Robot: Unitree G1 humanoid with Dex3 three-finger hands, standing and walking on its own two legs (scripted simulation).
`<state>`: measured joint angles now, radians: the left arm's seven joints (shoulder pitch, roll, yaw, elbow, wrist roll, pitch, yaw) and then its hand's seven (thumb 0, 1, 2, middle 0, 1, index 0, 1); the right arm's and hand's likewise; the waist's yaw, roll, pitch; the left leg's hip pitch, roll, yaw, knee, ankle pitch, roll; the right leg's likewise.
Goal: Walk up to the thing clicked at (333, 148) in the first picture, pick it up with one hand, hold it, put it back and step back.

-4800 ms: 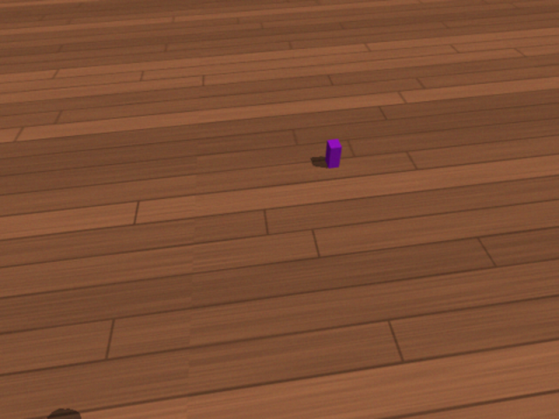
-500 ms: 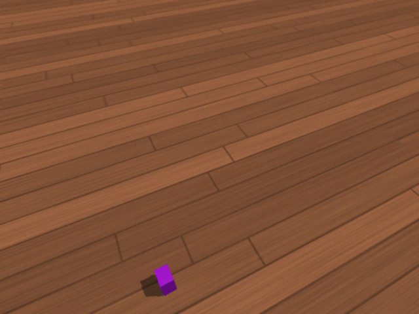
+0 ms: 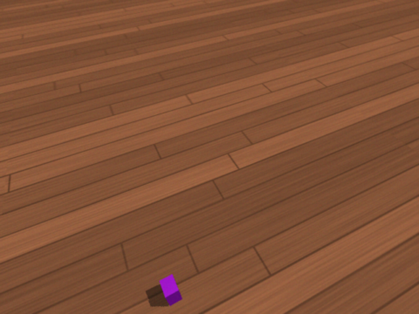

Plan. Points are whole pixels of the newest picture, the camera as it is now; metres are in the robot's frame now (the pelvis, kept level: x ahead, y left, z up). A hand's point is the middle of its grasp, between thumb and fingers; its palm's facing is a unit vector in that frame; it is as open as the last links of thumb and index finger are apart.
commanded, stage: walk up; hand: left
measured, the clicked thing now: (171, 290) +0.36 +0.21 -0.71
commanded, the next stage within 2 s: stand in 0.66 s
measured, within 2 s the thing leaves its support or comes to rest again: neither
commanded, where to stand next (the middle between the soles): +0.04 +0.00 m, yaw +0 degrees
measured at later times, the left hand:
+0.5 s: hand out of the picture +0.09 +0.25 -0.16, palm faces -0.03 -0.94 -0.33, open 7.4 cm
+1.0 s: hand out of the picture +0.09 +0.26 -0.15, palm faces -0.03 -0.94 -0.35, open 7.4 cm
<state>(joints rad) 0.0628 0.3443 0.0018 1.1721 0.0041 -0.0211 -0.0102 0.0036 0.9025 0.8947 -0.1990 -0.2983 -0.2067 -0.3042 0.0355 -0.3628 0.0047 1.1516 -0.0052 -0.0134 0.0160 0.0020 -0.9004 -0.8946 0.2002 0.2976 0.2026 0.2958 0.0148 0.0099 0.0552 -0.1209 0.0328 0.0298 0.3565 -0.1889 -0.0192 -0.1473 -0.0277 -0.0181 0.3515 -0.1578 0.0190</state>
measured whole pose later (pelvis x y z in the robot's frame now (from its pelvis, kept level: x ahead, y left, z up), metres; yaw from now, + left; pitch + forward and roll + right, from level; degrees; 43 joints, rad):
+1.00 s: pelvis +0.01 +0.00 +0.00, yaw +0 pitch -2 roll +0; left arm 0.09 0.35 0.00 1.15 0.01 -0.01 0.00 0.00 0.90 0.89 -0.20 -0.30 -0.21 -0.30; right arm 0.07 -0.35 0.00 1.15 -0.01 -0.01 0.02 0.00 -0.90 -0.89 0.20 0.30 0.20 0.30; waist 0.00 0.00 0.05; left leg -0.09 0.02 0.04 0.31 -0.18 -0.02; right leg -0.13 -0.04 -0.01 0.32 -0.16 0.03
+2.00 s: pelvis +0.02 +0.00 +0.00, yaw +0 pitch -2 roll +0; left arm 0.10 0.35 0.00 1.14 0.01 -0.01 0.00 0.00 0.90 0.89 -0.20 -0.30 -0.21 -0.30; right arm 0.09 -0.35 0.00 1.14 -0.01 -0.01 0.01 0.00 -0.90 -0.89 0.20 0.30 0.20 0.30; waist 0.00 0.00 0.05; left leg -0.08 0.03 0.02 0.30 -0.19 -0.03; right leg -0.11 -0.03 -0.03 0.32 -0.17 0.02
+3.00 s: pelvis +0.02 +0.00 +0.00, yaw +0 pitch -1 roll +0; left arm 0.12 0.35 0.01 1.11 0.00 -0.01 0.00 0.00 0.89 0.89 -0.19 -0.29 -0.20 -0.30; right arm 0.12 -0.35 0.00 1.09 0.00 0.00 0.00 0.00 -0.90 -0.89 0.20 0.30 0.20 0.30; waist 0.00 0.00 0.04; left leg -0.09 0.03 0.02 0.31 -0.20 -0.02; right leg -0.12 -0.03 -0.03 0.32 -0.18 0.02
